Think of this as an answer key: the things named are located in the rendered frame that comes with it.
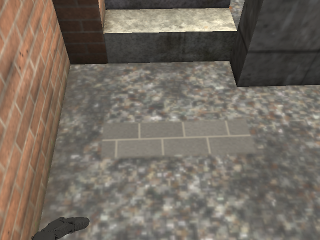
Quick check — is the robot left hand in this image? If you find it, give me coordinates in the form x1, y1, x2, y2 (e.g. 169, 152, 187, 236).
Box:
31, 217, 90, 240

